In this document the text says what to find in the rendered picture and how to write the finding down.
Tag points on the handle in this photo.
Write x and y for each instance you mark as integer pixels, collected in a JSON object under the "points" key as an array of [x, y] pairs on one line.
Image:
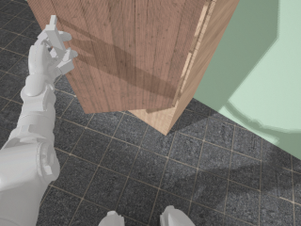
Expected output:
{"points": [[54, 37]]}

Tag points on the robot right shin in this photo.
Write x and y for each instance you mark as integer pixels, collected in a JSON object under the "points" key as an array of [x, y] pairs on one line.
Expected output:
{"points": [[169, 207]]}

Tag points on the cupboard door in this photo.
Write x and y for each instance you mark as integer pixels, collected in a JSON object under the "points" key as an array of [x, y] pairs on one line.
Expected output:
{"points": [[131, 53]]}

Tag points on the right robot thigh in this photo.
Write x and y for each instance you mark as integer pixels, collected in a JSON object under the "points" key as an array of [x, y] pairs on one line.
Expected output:
{"points": [[175, 217]]}

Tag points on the left robot upper arm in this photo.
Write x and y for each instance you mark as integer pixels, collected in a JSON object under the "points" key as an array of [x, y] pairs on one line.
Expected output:
{"points": [[25, 173]]}

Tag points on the left robot forearm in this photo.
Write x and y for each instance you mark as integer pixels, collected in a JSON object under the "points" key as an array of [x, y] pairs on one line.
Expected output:
{"points": [[37, 119]]}

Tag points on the left robot hand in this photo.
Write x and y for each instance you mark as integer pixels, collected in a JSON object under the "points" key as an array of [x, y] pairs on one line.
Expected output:
{"points": [[41, 61]]}

